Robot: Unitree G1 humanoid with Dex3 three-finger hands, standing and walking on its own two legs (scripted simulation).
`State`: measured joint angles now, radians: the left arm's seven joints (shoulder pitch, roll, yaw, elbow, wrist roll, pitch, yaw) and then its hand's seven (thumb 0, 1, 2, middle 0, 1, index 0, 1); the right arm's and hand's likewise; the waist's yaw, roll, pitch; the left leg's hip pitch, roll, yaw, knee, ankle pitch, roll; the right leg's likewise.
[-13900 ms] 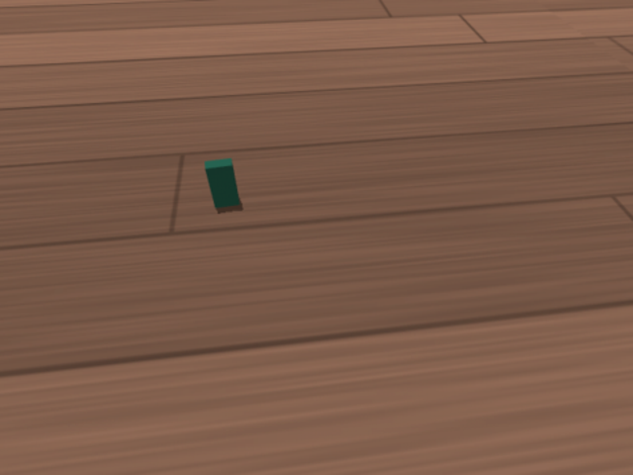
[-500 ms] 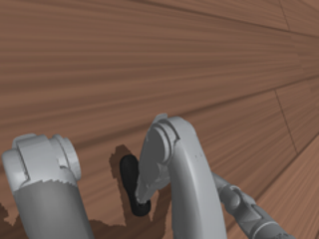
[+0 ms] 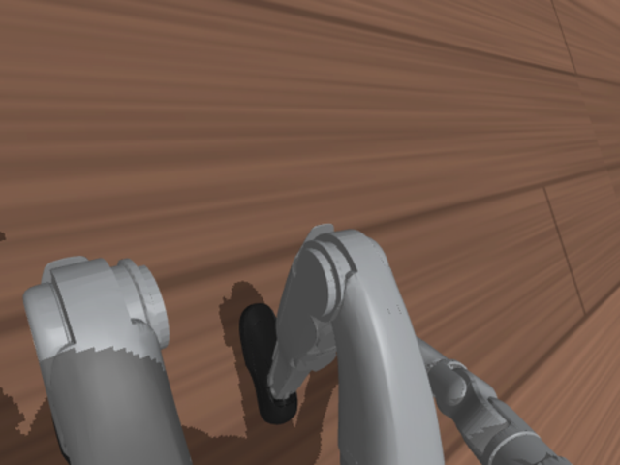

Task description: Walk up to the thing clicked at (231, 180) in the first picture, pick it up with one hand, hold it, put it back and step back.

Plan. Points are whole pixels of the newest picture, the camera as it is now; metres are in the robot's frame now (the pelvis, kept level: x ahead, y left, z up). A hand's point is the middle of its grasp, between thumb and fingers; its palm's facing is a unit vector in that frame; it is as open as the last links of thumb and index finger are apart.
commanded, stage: settle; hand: left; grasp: from the side
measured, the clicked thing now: out of the picture +0.42 +0.33 -0.17
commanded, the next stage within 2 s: hold in 0.66 s
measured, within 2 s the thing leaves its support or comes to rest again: leaves its support in 0.30 s
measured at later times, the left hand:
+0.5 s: hand out of the picture +0.38 +0.36 -0.11, palm faces +0.55 -0.84 -0.04, open 9.5 cm
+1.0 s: hand out of the picture +0.36 +0.35 +0.00, palm faces +0.51 -0.86 -0.08, open 9.6 cm
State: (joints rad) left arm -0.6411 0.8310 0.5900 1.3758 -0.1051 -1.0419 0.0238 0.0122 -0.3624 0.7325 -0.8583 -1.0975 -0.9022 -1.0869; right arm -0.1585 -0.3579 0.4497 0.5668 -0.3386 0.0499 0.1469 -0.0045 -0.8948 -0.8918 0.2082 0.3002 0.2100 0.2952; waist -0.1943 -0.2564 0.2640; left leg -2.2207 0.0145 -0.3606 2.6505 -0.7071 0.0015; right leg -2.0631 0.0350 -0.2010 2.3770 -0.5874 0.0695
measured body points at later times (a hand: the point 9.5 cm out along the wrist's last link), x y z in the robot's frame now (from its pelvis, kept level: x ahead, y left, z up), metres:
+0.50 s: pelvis +0.01 -0.01 +0.02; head +0.21 +0.18 +0.38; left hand +0.34 +0.40 -0.10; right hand +0.19 -0.25 -0.04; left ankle +0.08 +0.12 -0.25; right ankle +0.15 -0.14 -0.25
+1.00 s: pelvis +0.02 -0.02 +0.06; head +0.21 +0.09 +0.45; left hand +0.32 +0.39 +0.01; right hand +0.21 -0.25 -0.05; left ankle +0.08 +0.12 -0.25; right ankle +0.15 -0.14 -0.25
